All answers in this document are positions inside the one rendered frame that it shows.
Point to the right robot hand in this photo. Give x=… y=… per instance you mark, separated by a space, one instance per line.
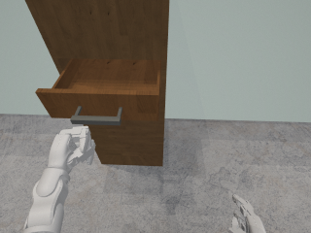
x=250 y=222

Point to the left robot hand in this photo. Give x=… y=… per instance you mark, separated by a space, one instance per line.
x=65 y=153

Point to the robot left forearm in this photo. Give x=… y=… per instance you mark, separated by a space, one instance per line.
x=48 y=197

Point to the cabinet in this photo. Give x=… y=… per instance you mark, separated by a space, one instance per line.
x=111 y=29

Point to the drawer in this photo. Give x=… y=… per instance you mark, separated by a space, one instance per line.
x=102 y=86

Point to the handle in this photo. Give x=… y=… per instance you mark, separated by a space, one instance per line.
x=96 y=120

